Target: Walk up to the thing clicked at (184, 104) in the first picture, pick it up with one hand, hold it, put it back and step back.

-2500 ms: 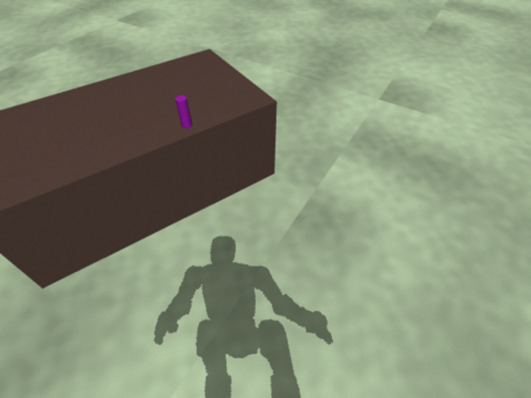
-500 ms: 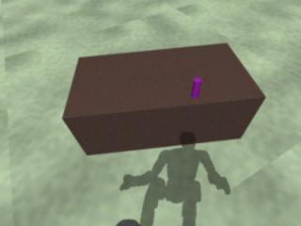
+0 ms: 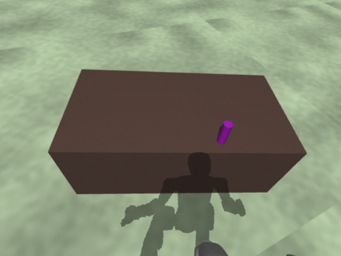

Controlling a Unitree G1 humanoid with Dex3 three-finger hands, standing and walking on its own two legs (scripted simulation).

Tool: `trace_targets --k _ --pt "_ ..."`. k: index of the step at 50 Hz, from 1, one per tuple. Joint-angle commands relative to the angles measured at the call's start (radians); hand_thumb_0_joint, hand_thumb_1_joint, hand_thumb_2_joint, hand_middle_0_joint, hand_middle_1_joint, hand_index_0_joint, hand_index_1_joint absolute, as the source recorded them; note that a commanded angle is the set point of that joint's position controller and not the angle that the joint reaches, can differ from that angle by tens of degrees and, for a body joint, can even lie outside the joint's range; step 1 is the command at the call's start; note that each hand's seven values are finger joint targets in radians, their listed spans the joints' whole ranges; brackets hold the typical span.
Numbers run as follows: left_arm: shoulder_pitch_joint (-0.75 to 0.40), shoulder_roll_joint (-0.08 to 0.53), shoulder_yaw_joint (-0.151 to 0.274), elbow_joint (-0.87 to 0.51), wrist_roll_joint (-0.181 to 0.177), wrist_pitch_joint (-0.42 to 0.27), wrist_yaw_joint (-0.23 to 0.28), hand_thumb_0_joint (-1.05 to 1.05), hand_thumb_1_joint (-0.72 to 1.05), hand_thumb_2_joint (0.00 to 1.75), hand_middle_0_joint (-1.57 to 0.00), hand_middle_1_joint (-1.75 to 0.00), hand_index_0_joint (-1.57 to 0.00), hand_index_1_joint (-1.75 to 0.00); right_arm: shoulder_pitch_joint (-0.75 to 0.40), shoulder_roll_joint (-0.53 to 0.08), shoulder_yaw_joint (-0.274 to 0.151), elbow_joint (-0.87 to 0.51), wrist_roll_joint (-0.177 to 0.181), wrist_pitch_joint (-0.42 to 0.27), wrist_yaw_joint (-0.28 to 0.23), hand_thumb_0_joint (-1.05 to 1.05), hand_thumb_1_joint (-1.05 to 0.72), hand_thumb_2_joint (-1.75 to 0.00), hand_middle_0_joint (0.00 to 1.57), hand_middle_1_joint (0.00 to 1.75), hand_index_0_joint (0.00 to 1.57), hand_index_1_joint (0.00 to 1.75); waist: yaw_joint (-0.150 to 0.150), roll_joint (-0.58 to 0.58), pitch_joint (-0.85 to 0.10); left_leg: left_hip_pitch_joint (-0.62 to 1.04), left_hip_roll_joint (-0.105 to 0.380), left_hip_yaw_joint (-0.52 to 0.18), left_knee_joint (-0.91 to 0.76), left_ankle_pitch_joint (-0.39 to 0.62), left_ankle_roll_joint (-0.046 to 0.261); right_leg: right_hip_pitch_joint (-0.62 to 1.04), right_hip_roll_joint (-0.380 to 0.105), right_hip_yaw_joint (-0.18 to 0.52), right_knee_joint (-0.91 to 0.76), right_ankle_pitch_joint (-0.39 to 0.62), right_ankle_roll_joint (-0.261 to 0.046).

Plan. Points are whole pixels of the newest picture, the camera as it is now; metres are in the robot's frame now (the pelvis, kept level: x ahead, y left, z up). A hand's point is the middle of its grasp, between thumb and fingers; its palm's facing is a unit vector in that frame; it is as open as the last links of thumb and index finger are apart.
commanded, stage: walk up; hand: right
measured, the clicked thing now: (224, 132) +0.67 -0.25 -0.25
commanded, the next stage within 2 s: none
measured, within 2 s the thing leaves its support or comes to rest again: neither
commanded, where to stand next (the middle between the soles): +0.27 -0.06 m, yaw +3 degrees
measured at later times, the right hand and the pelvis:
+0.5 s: hand (284, 217) +0.25 -0.33 -0.14, palm faces -0.15 +0.92 -0.37, open 7.3 cm; pelvis +0.15 -0.07 +0.00, yaw +4 degrees
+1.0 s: hand (273, 202) +0.31 -0.32 -0.15, palm faces -0.09 +0.94 -0.33, open 7.3 cm; pelvis +0.19 -0.07 +0.00, yaw +3 degrees
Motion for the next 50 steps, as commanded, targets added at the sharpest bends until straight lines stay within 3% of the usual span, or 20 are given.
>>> trace_targets --k 1,6,7,8,9,14,17,23,25,26,27,28,29,32,37,39,40,43,45,50 --pt "-0.007 0.184 0.070 -0.073 0.006 -0.021 -0.009 0.00 0.90 0.90 -0.20 -0.30 -0.20 -0.30 -0.003 -0.325 -0.114 -0.062 0.002 -0.020 -0.015 0.00 -0.90 -0.90 0.20 0.30 0.20 0.30 -0.023 0.264 0.012 -0.099 0.221 -0.249 -0.308 -0.250 0.194 0.029 -0.004 -0.013 -0.151 0.086 0.005" --pt "0.117 0.210 0.098 -0.006 0.011 -0.047 0.002 0.00 0.90 0.90 -0.20 -0.30 -0.20 -0.30 -0.047 -0.263 -0.091 -0.063 -0.013 0.005 -0.019 0.00 -0.90 -0.90 0.20 0.30 0.20 0.30 0.078 0.097 -0.061 -0.284 0.142 -0.142 -0.004 -0.196 0.122 0.437 0.083 -0.060 -0.318 0.047 -0.011" --pt "0.216 0.249 0.112 0.008 0.018 -0.061 0.017 0.00 0.90 0.90 -0.20 -0.30 -0.20 -0.30 -0.010 -0.202 -0.066 -0.059 -0.013 0.009 -0.020 0.00 -0.90 -0.90 0.20 0.30 0.20 0.30 0.133 -0.098 -0.103 -0.344 0.065 -0.060 0.303 -0.126 0.098 0.546 0.030 0.040 -0.452 -0.111 -0.030" --pt "0.237 0.339 0.122 -0.009 0.021 -0.075 0.031 0.00 0.90 0.90 -0.20 -0.30 -0.20 -0.30 0.002 -0.123 -0.040 -0.090 0.001 0.004 -0.022 0.00 -0.90 -0.90 0.20 0.30 0.20 0.30 0.122 -0.330 -0.086 -0.558 -0.076 -0.001 0.583 -0.259 0.026 0.565 -0.243 0.534 -0.670 -0.273 -0.106" --pt "0.150 0.360 0.110 -0.034 0.009 -0.071 0.030 0.00 0.90 0.90 -0.20 -0.30 -0.20 -0.30 -0.036 -0.221 -0.069 -0.071 -0.009 0.008 -0.041 0.00 -0.90 -0.90 0.20 0.30 0.20 0.30 0.095 -0.211 -0.045 -0.564 -0.028 -0.110 0.646 -0.279 0.017 0.467 -0.352 0.708 -0.710 -0.253 -0.228" --pt "0.020 0.247 0.073 -0.054 -0.011 -0.072 0.044 0.00 0.90 0.90 -0.20 -0.30 -0.20 -0.30 0.060 -0.221 -0.071 0.045 0.006 0.014 -0.012 0.00 -0.90 -0.90 0.20 0.30 0.20 0.30 0.006 -0.130 -0.012 -0.355 0.049 -0.088 0.435 -0.075 0.000 0.314 -0.153 0.179 -0.618 0.120 -0.199" --pt "0.035 0.242 0.069 -0.068 -0.005 -0.073 0.043 0.00 0.90 0.90 -0.20 -0.30 -0.20 -0.30 0.000 -0.201 -0.070 0.024 -0.008 0.026 0.010 0.00 -0.90 -0.90 0.20 0.30 0.20 0.30 0.026 -0.111 0.002 -0.312 0.050 -0.030 0.269 -0.050 -0.014 0.292 -0.150 0.124 -0.626 0.115 -0.218" --pt "-0.002 0.223 0.029 -0.072 -0.014 -0.058 0.067 0.00 0.90 0.90 -0.20 -0.30 -0.20 -0.30 -0.056 -0.147 -0.056 0.019 -0.005 0.037 -0.006 0.00 -0.90 -0.90 0.20 0.30 0.20 0.30 0.004 -0.045 -0.057 -0.068 0.012 0.023 0.074 0.126 0.009 0.222 -0.146 0.019 -0.445 0.524 -0.171" --pt "-0.033 0.196 0.012 -0.076 -0.019 -0.046 0.074 0.00 0.90 0.90 -0.20 -0.30 -0.20 -0.30 -0.003 -0.174 -0.065 0.043 -0.008 0.030 -0.017 0.00 -0.90 -0.90 0.20 0.30 0.20 0.30 -0.040 0.020 -0.096 0.094 -0.007 0.017 -0.039 0.201 0.037 0.155 -0.093 -0.025 -0.292 0.441 -0.118" --pt "0.001 0.154 -0.004 -0.073 -0.023 -0.044 0.075 0.00 0.90 0.90 -0.20 -0.30 -0.20 -0.30 0.032 -0.227 -0.079 0.051 -0.016 0.026 -0.026 0.00 -0.90 -0.90 0.20 0.30 0.20 0.30 -0.054 0.143 -0.133 0.182 0.075 -0.092 -0.103 0.254 0.070 0.102 -0.033 -0.057 -0.152 0.343 -0.071" --pt "0.042 0.099 -0.018 -0.076 -0.035 -0.038 0.074 0.00 0.90 0.90 -0.20 -0.30 -0.20 -0.30 0.026 -0.295 -0.093 0.028 -0.022 0.023 -0.033 0.00 -0.90 -0.90 0.20 0.30 0.20 0.30 -0.039 0.311 -0.172 0.232 0.294 -0.420 -0.171 0.307 0.157 -0.008 0.081 -0.075 0.027 0.010 -0.007" --pt "0.078 0.159 0.000 -0.041 -0.037 -0.017 0.086 0.00 0.90 0.90 -0.20 -0.30 -0.20 -0.30 -0.010 -0.314 -0.092 0.011 0.005 0.024 -0.035 0.00 -0.90 -0.90 0.20 0.30 0.20 0.30 -0.029 0.232 -0.190 0.185 0.399 -0.542 -0.197 0.303 0.291 0.020 0.097 -0.022 0.108 -0.272 -0.003" --pt "0.041 0.186 0.002 -0.019 -0.028 -0.010 0.093 0.00 0.90 0.90 -0.20 -0.30 -0.20 -0.30 -0.033 -0.296 -0.092 0.022 0.010 0.033 -0.036 0.00 -0.90 -0.90 0.20 0.30 0.20 0.30 -0.029 0.164 -0.155 0.097 0.379 -0.495 -0.201 0.267 0.292 0.035 0.070 0.026 0.136 -0.289 -0.006" --pt "0.051 0.179 0.005 0.026 -0.029 -0.014 0.090 0.00 0.90 0.90 -0.20 -0.30 -0.20 -0.30 -0.149 -0.253 -0.070 0.016 -0.004 0.043 -0.043 0.00 -0.90 -0.90 0.20 0.30 0.20 0.30 0.008 0.245 -0.096 -0.032 0.258 -0.272 -0.167 0.222 0.207 0.093 0.043 0.021 -0.019 -0.191 -0.018" --pt "0.059 0.171 0.014 0.097 -0.003 -0.040 0.100 0.00 0.90 0.90 -0.20 -0.30 -0.20 -0.30 -0.223 -0.187 -0.038 0.024 0.006 0.080 -0.029 0.00 -0.90 -0.90 0.20 0.30 0.20 0.30 0.032 0.176 -0.127 -0.183 0.165 -0.158 -0.023 0.062 0.096 0.348 0.087 -0.007 -0.409 0.104 -0.012" --pt "-0.068 0.293 0.030 0.072 0.007 -0.049 0.102 0.00 0.90 0.90 -0.20 -0.30 -0.20 -0.30 -0.236 -0.155 -0.038 0.047 0.011 0.098 -0.030 0.00 -0.90 -0.90 0.20 0.30 0.20 0.30 -0.002 -0.075 -0.037 -0.157 0.015 -0.047 0.168 -0.198 0.008 0.093 -0.201 0.386 -0.593 -0.066 -0.152" --pt "-0.156 0.283 0.024 0.048 0.007 -0.049 0.100 0.00 0.90 0.90 -0.20 -0.30 -0.20 -0.30 -0.221 -0.182 -0.049 0.075 0.004 0.103 -0.030 0.00 -0.90 -0.90 0.20 0.30 0.20 0.30 -0.030 -0.046 0.003 -0.093 0.041 -0.068 0.211 -0.188 -0.001 0.033 -0.213 0.379 -0.585 -0.075 -0.180" --pt "-0.193 0.202 -0.008 0.070 -0.003 -0.055 0.100 0.00 0.90 0.90 -0.20 -0.30 -0.20 -0.30 -0.213 -0.174 -0.043 0.130 0.013 0.081 -0.022 0.00 -0.90 -0.90 0.20 0.30 0.20 0.30 -0.047 0.003 -0.057 0.050 0.073 -0.097 -0.021 0.118 0.024 0.089 -0.070 0.139 -0.464 0.198 -0.061" --pt "-0.155 0.174 -0.014 0.098 -0.014 -0.049 0.092 0.00 0.90 0.90 -0.20 -0.30 -0.20 -0.30 -0.252 -0.203 -0.040 0.134 0.005 0.071 -0.020 0.00 -0.90 -0.90 0.20 0.30 0.20 0.30 -0.009 0.038 -0.139 0.043 0.128 -0.181 -0.070 0.150 0.061 0.187 0.012 0.061 -0.435 0.166 -0.011" --pt "-0.220 0.187 -0.019 0.139 -0.019 -0.044 0.096 0.00 0.90 0.90 -0.20 -0.30 -0.20 -0.30 -0.278 -0.182 -0.021 0.202 0.010 0.080 -0.018 0.00 -0.90 -0.90 0.20 0.30 0.20 0.30 -0.014 0.039 -0.108 0.040 0.093 -0.124 -0.101 0.203 0.027 0.258 -0.019 0.082 -0.492 0.206 -0.023"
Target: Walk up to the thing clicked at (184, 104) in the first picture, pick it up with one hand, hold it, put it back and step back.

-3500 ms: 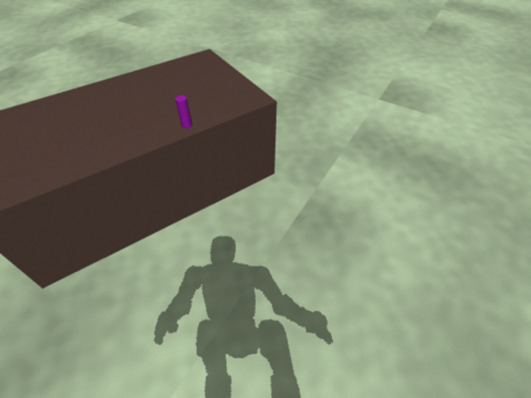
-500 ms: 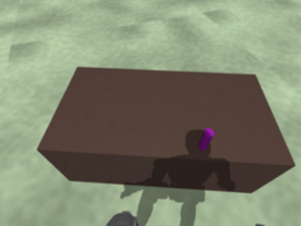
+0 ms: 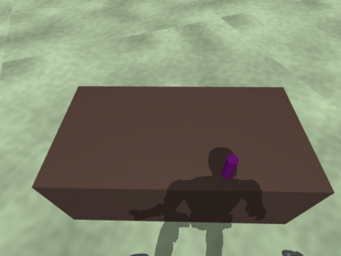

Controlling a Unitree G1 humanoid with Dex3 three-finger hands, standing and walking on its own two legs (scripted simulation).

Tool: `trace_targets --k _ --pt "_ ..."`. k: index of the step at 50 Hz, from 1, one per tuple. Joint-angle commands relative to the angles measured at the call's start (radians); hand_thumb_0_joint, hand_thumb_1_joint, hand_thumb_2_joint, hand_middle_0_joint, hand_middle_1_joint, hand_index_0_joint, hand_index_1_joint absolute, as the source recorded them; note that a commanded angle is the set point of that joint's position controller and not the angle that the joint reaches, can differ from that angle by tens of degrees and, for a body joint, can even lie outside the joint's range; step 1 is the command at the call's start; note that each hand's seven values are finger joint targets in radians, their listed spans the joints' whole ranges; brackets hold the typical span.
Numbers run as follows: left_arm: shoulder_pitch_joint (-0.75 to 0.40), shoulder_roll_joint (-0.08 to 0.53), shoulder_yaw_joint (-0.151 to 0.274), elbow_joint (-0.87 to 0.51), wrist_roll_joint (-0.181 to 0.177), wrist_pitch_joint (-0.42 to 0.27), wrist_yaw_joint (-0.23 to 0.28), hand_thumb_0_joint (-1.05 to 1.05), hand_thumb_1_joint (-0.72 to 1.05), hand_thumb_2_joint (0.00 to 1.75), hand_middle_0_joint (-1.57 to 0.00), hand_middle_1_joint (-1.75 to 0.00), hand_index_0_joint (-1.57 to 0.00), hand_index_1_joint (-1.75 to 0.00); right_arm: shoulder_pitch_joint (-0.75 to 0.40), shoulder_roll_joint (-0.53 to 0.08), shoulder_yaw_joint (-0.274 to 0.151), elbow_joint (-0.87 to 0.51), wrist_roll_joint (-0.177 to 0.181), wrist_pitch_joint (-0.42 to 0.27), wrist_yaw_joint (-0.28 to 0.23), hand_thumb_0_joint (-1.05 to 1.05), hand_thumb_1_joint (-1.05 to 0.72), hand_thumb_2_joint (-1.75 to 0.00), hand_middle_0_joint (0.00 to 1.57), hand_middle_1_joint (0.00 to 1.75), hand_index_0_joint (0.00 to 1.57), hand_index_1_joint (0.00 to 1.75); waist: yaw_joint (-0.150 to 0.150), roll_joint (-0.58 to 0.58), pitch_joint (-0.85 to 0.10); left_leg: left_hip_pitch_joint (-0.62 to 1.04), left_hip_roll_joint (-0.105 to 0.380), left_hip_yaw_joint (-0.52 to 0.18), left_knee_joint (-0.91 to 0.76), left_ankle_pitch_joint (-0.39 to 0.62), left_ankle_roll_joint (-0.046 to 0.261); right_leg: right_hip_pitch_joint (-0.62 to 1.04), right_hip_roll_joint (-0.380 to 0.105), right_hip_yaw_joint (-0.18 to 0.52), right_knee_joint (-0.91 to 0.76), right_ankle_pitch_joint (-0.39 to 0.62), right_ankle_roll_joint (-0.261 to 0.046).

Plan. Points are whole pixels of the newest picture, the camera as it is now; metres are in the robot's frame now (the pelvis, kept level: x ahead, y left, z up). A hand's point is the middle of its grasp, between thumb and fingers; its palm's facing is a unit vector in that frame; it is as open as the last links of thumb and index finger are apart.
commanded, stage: walk up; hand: right
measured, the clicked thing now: (229, 167) +0.46 -0.21 -0.25
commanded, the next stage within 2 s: stand in 1.04 s
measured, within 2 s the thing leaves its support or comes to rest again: neither
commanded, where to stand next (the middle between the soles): +0.07 +0.01 m, yaw +0 degrees
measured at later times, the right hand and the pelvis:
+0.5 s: hand out of the picture +0.11 -0.25 -0.13, palm faces -0.01 +0.94 -0.35, open 7.3 cm; pelvis +0.01 +0.01 +0.02, yaw +0 degrees
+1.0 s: hand out of the picture +0.11 -0.24 -0.14, palm faces -0.02 +0.95 -0.32, open 7.3 cm; pelvis +0.02 +0.01 +0.02, yaw +0 degrees
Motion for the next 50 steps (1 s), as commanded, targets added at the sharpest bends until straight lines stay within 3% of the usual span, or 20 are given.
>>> trace_targets --k 1,3,7,12,18,33,38,45,50 --pt "-0.071 0.232 0.046 -0.041 -0.006 -0.015 0.012 0.00 0.90 0.90 -0.20 -0.30 -0.20 -0.30 -0.067 -0.207 -0.042 -0.027 -0.002 -0.023 -0.010 0.00 -0.90 -0.90 0.20 0.30 0.20 0.30 -0.010 -0.052 -0.116 0.112 0.078 -0.120 -0.147 0.134 0.050 -0.006 -0.101 0.103 -0.176 0.170 -0.065" --pt "-0.082 0.220 0.043 -0.025 -0.007 -0.010 0.010 0.00 0.90 0.90 -0.20 -0.30 -0.20 -0.30 -0.071 -0.206 -0.040 -0.007 -0.004 -0.026 -0.010 0.00 -0.90 -0.90 0.20 0.30 0.20 0.30 -0.005 -0.036 -0.151 0.120 0.101 -0.141 -0.187 0.166 0.058 0.056 -0.086 0.076 -0.174 0.174 -0.060" --pt "-0.096 0.205 0.037 0.014 -0.010 0.000 0.007 0.00 0.90 0.90 -0.20 -0.30 -0.20 -0.30 -0.094 -0.204 -0.034 0.024 -0.004 -0.027 -0.009 0.00 -0.90 -0.90 0.20 0.30 0.20 0.30 0.008 -0.003 -0.129 0.097 0.117 -0.163 -0.260 0.143 0.052 0.097 -0.073 0.059 -0.204 0.143 -0.053" --pt "-0.127 0.209 0.034 0.041 -0.005 0.001 0.003 0.00 0.90 0.90 -0.20 -0.30 -0.20 -0.30 -0.105 -0.203 -0.035 0.051 -0.007 -0.025 -0.010 0.00 -0.90 -0.90 0.20 0.30 0.20 0.30 -0.003 0.000 -0.131 0.131 0.102 -0.143 -0.294 0.108 0.036 0.112 -0.090 0.068 -0.268 0.165 -0.051" --pt "-0.146 0.204 0.036 0.065 -0.001 0.002 0.002 0.00 0.90 0.90 -0.20 -0.30 -0.20 -0.30 -0.108 -0.190 -0.035 0.070 -0.007 -0.027 -0.012 0.00 -0.90 -0.90 0.20 0.30 0.20 0.30 -0.006 -0.009 -0.144 0.169 0.101 -0.127 -0.303 0.172 0.031 0.128 -0.097 0.062 -0.297 0.204 -0.043" --pt "-0.147 0.194 0.037 0.082 0.009 0.002 0.002 0.00 0.90 0.90 -0.20 -0.30 -0.20 -0.30 -0.108 -0.187 -0.041 0.075 -0.012 -0.018 -0.012 0.00 -0.90 -0.90 0.20 0.30 0.20 0.30 -0.022 -0.024 -0.120 0.183 0.091 -0.124 -0.332 0.073 0.020 0.092 -0.100 0.066 -0.342 0.165 -0.038" --pt "-0.120 0.191 0.038 0.084 0.008 0.003 0.004 0.00 0.90 0.90 -0.20 -0.30 -0.20 -0.30 -0.115 -0.186 -0.043 0.069 -0.011 -0.019 -0.014 0.00 -0.90 -0.90 0.20 0.30 0.20 0.30 -0.011 -0.018 -0.133 0.206 0.096 -0.123 -0.328 0.143 0.022 0.099 -0.098 0.058 -0.333 0.201 -0.035" --pt "-0.124 0.191 0.042 0.079 0.007 0.003 0.007 0.00 0.90 0.90 -0.20 -0.30 -0.20 -0.30 -0.097 -0.174 -0.044 0.074 -0.009 -0.016 -0.015 0.00 -0.90 -0.90 0.20 0.30 0.20 0.30 -0.018 -0.041 -0.151 0.231 0.092 -0.106 -0.304 0.249 0.018 0.126 -0.108 0.057 -0.333 0.268 -0.030" --pt "-0.121 0.188 0.041 0.073 0.009 0.007 0.009 0.00 0.90 0.90 -0.20 -0.30 -0.20 -0.30 -0.103 -0.177 -0.046 0.071 -0.011 -0.013 -0.016 0.00 -0.90 -0.90 0.20 0.30 0.20 0.30 -0.016 -0.034 -0.135 0.217 0.095 -0.114 -0.320 0.201 0.022 0.124 -0.102 0.053 -0.341 0.227 -0.031"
